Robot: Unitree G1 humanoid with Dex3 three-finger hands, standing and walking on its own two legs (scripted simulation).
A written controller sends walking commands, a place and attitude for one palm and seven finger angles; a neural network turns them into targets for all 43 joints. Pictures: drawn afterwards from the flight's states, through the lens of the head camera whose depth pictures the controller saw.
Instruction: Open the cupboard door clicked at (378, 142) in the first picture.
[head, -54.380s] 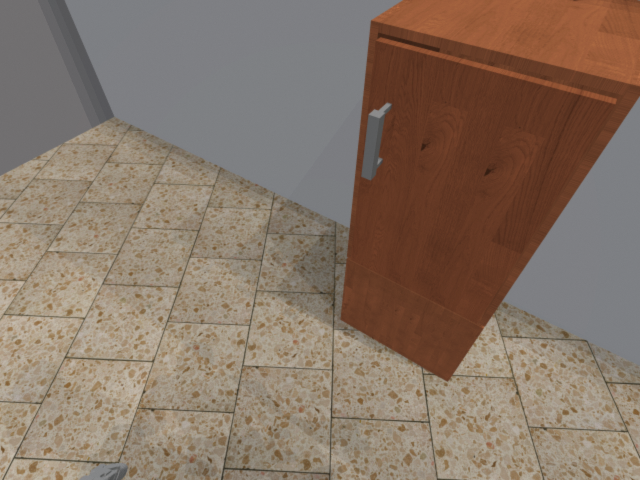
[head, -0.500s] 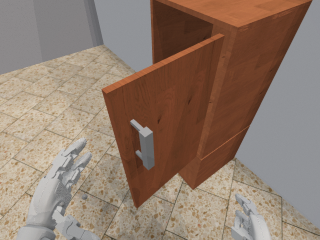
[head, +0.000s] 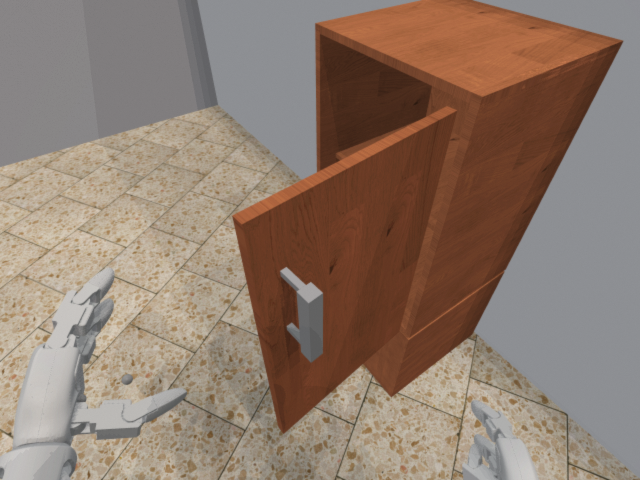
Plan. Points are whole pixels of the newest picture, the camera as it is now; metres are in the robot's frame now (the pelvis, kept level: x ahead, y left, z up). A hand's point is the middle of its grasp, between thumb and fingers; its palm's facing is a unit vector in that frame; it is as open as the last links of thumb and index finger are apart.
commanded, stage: draw the hand back to the body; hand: left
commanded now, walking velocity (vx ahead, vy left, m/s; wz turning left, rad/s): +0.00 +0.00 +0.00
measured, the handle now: (300, 315) +0.31 +0.07 +0.05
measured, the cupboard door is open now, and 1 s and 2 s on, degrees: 96 96 96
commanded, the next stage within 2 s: step back with the hand held close in 0.74 s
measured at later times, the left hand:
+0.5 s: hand (85, 331) +0.20 +0.25 +0.17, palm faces +0.45 -0.81 -0.38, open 7.9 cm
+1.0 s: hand (92, 325) +0.20 +0.24 +0.17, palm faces +0.42 -0.80 -0.44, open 7.4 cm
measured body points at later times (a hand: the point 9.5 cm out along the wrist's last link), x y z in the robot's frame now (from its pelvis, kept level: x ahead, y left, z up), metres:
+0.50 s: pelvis +0.01 -0.01 +0.01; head -0.01 -0.03 +0.46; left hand +0.17 +0.29 +0.19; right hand +0.20 -0.24 -0.07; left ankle +0.01 +0.09 -0.73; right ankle -0.02 -0.13 -0.73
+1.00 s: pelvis +0.00 -0.02 +0.01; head -0.01 -0.04 +0.46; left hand +0.17 +0.28 +0.19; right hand +0.18 -0.25 -0.07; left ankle +0.01 +0.09 -0.73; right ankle -0.02 -0.13 -0.73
